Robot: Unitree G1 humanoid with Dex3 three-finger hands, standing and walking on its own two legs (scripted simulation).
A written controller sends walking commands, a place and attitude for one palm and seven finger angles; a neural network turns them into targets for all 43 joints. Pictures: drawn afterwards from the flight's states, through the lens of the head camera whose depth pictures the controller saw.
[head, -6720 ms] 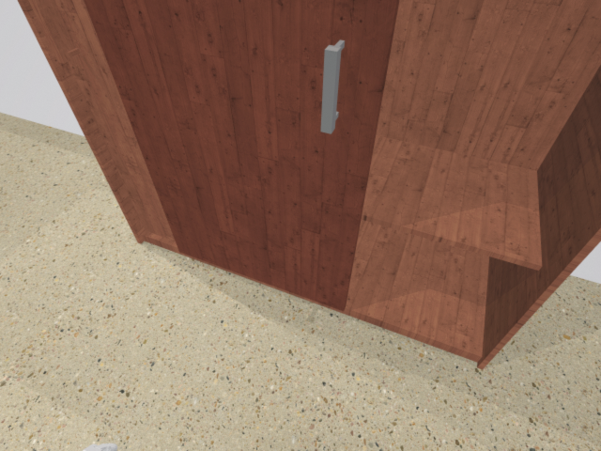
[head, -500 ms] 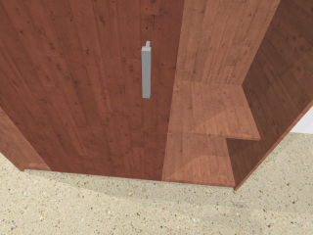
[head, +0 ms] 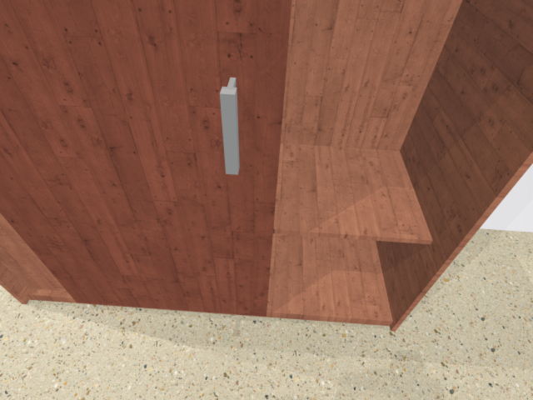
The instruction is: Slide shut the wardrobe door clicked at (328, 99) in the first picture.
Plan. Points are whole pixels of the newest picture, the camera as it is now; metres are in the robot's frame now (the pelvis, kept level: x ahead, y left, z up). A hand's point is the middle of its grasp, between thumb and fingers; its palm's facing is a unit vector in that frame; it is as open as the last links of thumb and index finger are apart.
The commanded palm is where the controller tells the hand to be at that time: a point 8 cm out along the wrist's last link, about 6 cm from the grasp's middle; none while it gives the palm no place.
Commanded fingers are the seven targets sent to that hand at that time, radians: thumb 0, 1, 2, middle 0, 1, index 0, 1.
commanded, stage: shuffle to correct the standing spot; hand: left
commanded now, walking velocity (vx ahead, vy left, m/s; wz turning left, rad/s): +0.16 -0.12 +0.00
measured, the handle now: (232, 127) +0.54 +0.10 +0.14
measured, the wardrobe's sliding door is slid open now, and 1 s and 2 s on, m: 0.49 0.49 0.49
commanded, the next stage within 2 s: come to a stop and stand still in 0.10 s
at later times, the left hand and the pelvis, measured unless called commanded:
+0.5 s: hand out of the picture +0.04 +0.12 -0.18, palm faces +0.05 -0.99 -0.16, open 7.4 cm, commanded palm none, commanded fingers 0.00 0.90 0.90 -0.20 -0.30 -0.20 -0.30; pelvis +0.07 -0.04 +0.00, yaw +0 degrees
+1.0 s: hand out of the picture +0.05 +0.15 -0.17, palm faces +0.05 -0.98 -0.20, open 7.4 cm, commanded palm none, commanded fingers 0.00 0.90 0.90 -0.20 -0.30 -0.20 -0.30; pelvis +0.04 -0.03 +0.01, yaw +1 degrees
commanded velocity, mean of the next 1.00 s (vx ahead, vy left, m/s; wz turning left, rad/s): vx -0.02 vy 0.01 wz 0.00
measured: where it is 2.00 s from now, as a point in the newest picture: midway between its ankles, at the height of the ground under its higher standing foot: outside the picture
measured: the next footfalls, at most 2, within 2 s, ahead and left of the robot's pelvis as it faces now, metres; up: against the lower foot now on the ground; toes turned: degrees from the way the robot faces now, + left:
right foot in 0.42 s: +0.08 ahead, -0.14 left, +0.00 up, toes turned -3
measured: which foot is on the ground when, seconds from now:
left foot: down 0.00-1.00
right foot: down 0.00-0.28, up 0.30-0.40, down 0.42-1.00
